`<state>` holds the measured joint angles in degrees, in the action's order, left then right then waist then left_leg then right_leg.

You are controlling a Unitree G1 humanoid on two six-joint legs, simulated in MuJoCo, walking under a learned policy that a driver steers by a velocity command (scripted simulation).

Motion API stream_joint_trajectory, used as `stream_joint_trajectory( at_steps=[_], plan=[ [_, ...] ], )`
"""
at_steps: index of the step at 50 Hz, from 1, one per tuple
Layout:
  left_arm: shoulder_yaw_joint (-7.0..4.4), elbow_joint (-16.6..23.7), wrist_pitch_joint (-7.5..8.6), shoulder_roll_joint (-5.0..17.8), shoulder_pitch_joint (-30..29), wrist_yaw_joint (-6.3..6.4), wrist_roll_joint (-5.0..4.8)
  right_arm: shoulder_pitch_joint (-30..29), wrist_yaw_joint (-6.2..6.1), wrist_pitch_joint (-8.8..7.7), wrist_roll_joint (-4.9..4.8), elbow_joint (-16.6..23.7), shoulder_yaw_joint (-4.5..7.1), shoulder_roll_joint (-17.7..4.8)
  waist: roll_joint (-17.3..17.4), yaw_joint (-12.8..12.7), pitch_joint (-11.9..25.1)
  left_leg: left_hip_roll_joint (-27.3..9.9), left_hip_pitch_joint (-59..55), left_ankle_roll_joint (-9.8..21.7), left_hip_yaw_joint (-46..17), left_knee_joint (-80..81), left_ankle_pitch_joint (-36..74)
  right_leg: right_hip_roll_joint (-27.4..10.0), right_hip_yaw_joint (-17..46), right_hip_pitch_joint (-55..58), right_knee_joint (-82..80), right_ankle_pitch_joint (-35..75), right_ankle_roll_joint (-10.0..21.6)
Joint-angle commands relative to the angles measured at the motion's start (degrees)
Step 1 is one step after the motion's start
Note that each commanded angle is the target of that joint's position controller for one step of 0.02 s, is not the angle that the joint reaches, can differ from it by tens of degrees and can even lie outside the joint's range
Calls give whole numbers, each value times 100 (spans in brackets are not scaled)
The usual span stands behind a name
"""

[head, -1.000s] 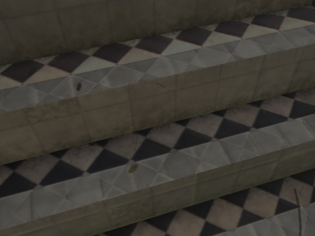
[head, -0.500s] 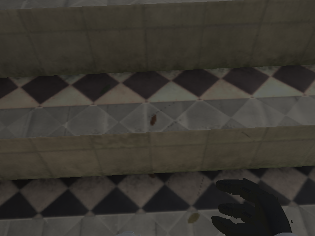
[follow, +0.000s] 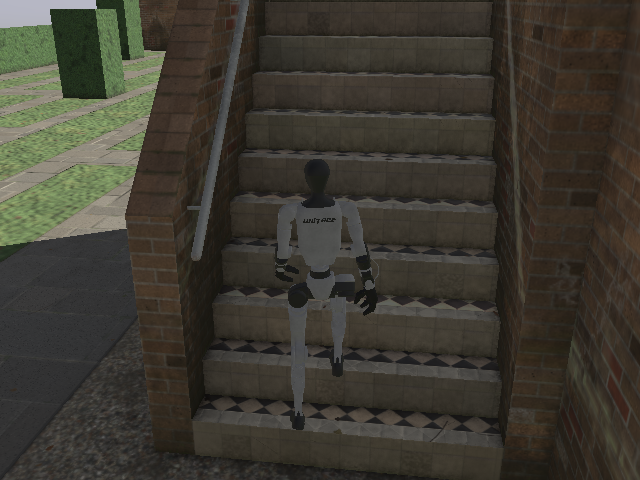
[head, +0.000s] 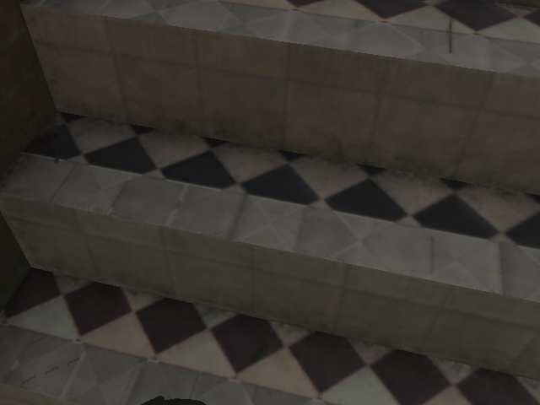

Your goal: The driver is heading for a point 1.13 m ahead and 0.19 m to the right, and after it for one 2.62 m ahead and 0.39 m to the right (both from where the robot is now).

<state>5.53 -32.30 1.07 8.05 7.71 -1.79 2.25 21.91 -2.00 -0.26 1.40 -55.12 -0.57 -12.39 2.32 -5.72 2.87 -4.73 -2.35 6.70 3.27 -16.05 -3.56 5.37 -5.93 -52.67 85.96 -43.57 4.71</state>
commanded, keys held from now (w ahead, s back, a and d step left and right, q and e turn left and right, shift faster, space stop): w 0.36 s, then no key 0.26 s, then e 0.38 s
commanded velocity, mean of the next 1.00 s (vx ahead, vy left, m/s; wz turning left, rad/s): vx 0.29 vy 0.00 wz -0.09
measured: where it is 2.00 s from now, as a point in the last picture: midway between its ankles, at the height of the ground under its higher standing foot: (333, 227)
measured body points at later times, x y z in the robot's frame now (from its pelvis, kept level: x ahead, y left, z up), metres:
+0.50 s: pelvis +0.23 +0.04 +0.20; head +0.25 +0.02 +0.65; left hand +0.20 +0.27 +0.06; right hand +0.49 -0.12 +0.16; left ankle +0.38 +0.14 -0.35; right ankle +0.05 -0.09 -0.54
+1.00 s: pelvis +0.41 +0.04 +0.40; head +0.43 +0.08 +0.84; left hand +0.62 +0.15 +0.28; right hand +0.38 -0.18 +0.26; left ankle +0.38 +0.14 -0.34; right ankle +0.46 -0.11 -0.02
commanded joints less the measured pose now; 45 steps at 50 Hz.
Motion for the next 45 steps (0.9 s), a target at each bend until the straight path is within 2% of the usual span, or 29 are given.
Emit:
stream_joint_trajectory(
  at_steps=[1, 2, 3, 4, 5, 6, 7, 11, 12, 15, 17, 20, 21, 22, 23, 24, 25, 26, 27, 28, 29, 30, 31, 32, 33, 34, 37, 41, 45],
  plan=[
    [-731, -1146, 28, 1994, 3062, 95, 336, -1334, 317, -470, -71, 1299, 131, -543, -2533, -682, 1546, 567, 2005, 541, -728, -5354, 3156, -953, 4229, 4402, -5291, 2591, 1366],
    [-753, -1384, -76, 1644, 3031, 294, 235, -1717, 571, -617, -146, 1424, 16, -118, -2307, -452, 1320, 1643, 3526, 150, -1548, -8001, 160, -1343, 5566, 4522, -6027, 2896, 1634],
    [-578, -1493, -53, 862, 2660, 263, 52, -2157, 729, -719, -159, 1756, -78, 295, -853, -164, 491, 1631, 4697, 199, -1994, -9366, -353, -1381, 5139, 3951, -5872, 2254, 1292],
    [-530, -1255, 88, 541, 1902, 253, 88, -2245, 833, -739, -137, 2142, -221, 561, -584, 158, 77, 1645, 5368, 158, -2359, -9826, -728, -1424, 4169, 3623, -5196, 2814, 952],
    [-443, -1315, 207, 94, 1314, 218, 54, -1892, 840, -700, -80, 2139, -256, 611, -37, 685, -328, 1482, 5801, 155, -2343, -9990, -896, -1379, 3547, 3215, -4905, 2853, 726],
    [-338, -1141, 262, -273, 280, 209, 73, -1308, 799, -535, -186, 2006, -174, 232, -45, 1284, -739, 1440, 6082, -87, -2110, -10393, -1446, -1289, 2757, 2761, -4728, 3150, 380],
    [-307, -1209, 261, -296, 98, 188, 102, -922, 759, -358, -244, 1846, -182, 176, -54, 1491, -561, 1451, 6229, -144, -1815, -11452, -1571, -1430, 2443, 2514, -4933, 3054, 278],
    [-409, -1059, 299, 631, 517, 381, 124, -1638, 520, -174, -93, 2384, -238, -163, 335, 1249, -581, 1070, 5692, -391, -1097, -9885, 51, -1436, 1169, 1378, -6319, 2734, 294],
    [-378, -1239, 344, 645, 982, 398, 243, -1783, 455, -121, -70, 2256, -193, -112, 66, 944, -324, 1282, 5852, -472, -707, -11168, 232, -1680, 1460, 1852, -6390, 3110, 652],
    [-446, -1695, 328, 713, 2345, 324, 253, -2648, 316, -173, -231, 2659, -302, 363, -541, 200, -731, 1141, 8800, -523, -1007, -12739, -1546, -2136, 1594, 4777, -6672, 3990, 737],
    [-487, -1761, 322, 509, 2669, 388, 161, -3106, 374, -317, -322, 3004, -375, 439, -561, 91, -805, 882, 10069, -597, -1130, -12394, -2546, -2171, 1419, 6164, -6660, 4447, 588],
    [-552, -1713, 214, 492, 2298, 545, -30, -3658, 407, -335, -223, 3509, -589, 482, -527, 325, -983, 422, 8552, -877, -298, -9597, -1991, -1971, 894, 4526, -7991, 4024, 521],
    [-573, -1707, 166, 647, 1987, 594, -101, -3702, 414, -304, -136, 3630, -619, 392, -636, 476, -811, 376, 7080, -808, 303, -8338, -1482, -1920, 603, 3885, -8548, 5082, 497],
    [-694, -1880, 131, 1217, 2117, 670, -364, -4111, 455, -271, -32, 4032, -792, 559, -865, 644, -241, 676, 4498, -449, 1032, -6170, -2581, -1659, 162, 3133, -8758, 8434, 491],
    [-705, -2231, 122, 1396, 2751, 648, -195, -3441, 413, -232, -131, 3832, -572, 389, -1194, 892, 870, 1199, 2740, -249, 1285, -6314, -2522, -1691, 114, 3656, -7607, 11918, 593],
    [-826, -2112, 271, 1998, 2329, 539, -177, -1467, 410, -244, -145, 3068, -178, -319, -2378, 1757, 1456, 1507, 2220, -147, 1056, -5852, -3150, -2133, 382, 4889, -6613, 15292, 900],
    [-940, -1863, 434, 2196, 1491, 436, -179, -205, 399, -179, 60, 2388, 128, -968, -2069, 2234, 1599, 1318, 1810, 197, -240, -5146, -2549, -2283, 617, 5048, -5306, 16137, 826],
    [-858, -1421, 510, 1594, 1119, 271, -427, 713, 327, -140, 469, 1696, 325, -1575, 348, 2050, 1851, 166, 1174, 1160, -3298, -3509, -1839, -1086, 663, 3606, -2728, 13391, 502],
    [-770, -1389, 591, 1222, 508, -52, -288, 1142, 123, 81, 545, 1348, 275, -1364, 1855, 1858, 2332, -502, 428, 1490, -5010, -1367, 28, 220, 1224, 2686, -100, 4884, 180],
    [-725, -1131, 636, 899, 148, -253, -404, 547, 26, 105, 450, 1387, 183, -849, 950, 1475, 2114, -709, 1165, 1251, -5252, -1326, -1640, 346, 2255, 1869, 2135, 4083, 42],
    [-613, -817, 616, 535, -189, -271, -359, -104, 59, 119, 167, 1257, 168, -603, 77, 1169, 1164, -701, 2229, 895, -4793, -1377, -2676, 219, 2240, 1304, 2704, 4043, 79],
    [-501, -642, 545, 127, -304, -260, -181, -635, 92, 52, 67, 1093, 80, -185, -507, 761, 219, -656, 3314, 657, -4372, -1489, -3353, 118, 2265, 884, 2947, 4113, 146],
    [-391, -530, 459, -66, -138, -199, -125, -967, 152, -8, 67, 809, -50, 252, -540, 372, -215, -531, 3876, 325, -3935, -1376, -3376, 93, 2326, 674, 3469, 3927, 220],
    [-309, -546, 412, -266, 436, -145, -236, -1230, 182, -63, 31, 651, -112, 459, -393, 2, -417, -571, 4049, 123, -3468, -1456, -3146, 165, 2590, 399, 3862, 3848, 197],
    [-312, -780, 348, -149, 1034, -33, -351, -1354, 216, -113, 1, 546, -150, 559, -451, -110, -591, -603, 4065, -7, -2749, -1447, -2415, 158, 2676, 258, 3794, 4124, 128],
    [-239, -852, 287, -141, 1155, 64, -312, -1242, 296, -143, 27, 476, -191, 540, -520, -178, -540, -549, 3883, -131, -1935, -1542, -1323, 55, 2521, -50, 3549, 4381, 92],
    [-266, -1077, 99, -51, 954, 227, -287, -1097, 317, -183, 259, 280, -261, 457, -151, -6, -324, -602, 3464, -40, -793, -1134, 188, 117, 1851, -611, 4187, 4769, -138],
    [-220, -652, 27, -169, -120, 260, -258, -415, 228, -129, 224, 117, -194, 217, 106, 481, -360, -907, 1838, -233, -650, -879, 683, -144, 1859, -2601, 5200, 4581, -214],
    [-176, -401, 67, -225, -767, 276, -181, -272, 43, -118, 267, 251, -161, 384, 405, 766, -121, -854, 1620, -137, -184, -852, 1575, -386, 1301, -2602, 4166, 5276, -408]
  ],
)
